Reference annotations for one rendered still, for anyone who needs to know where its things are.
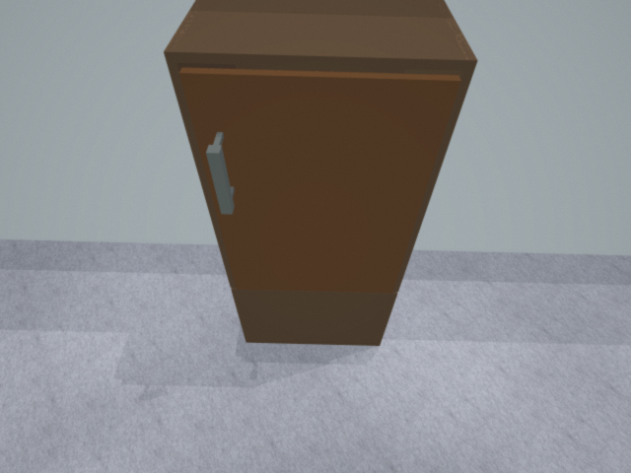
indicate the handle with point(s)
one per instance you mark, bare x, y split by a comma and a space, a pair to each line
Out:
217, 165

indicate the cupboard door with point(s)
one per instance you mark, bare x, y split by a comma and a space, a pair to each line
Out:
329, 169

